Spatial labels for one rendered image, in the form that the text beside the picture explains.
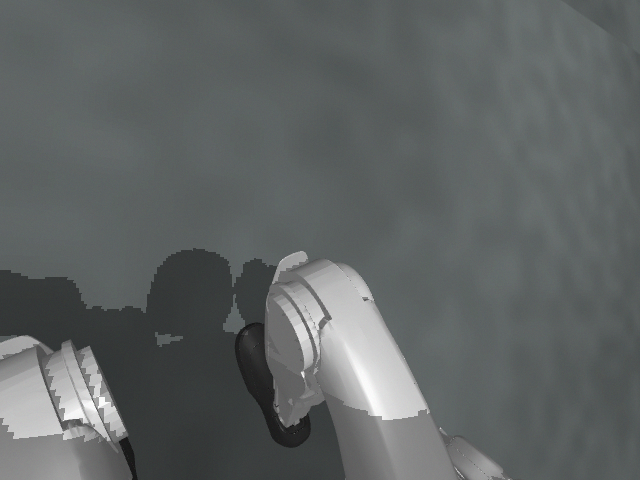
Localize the left robot foot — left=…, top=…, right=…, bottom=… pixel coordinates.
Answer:
left=119, top=437, right=138, bottom=480

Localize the right robot foot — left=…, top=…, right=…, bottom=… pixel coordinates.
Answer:
left=235, top=323, right=311, bottom=448

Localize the right robot hand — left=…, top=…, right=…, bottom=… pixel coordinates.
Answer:
left=437, top=425, right=513, bottom=480

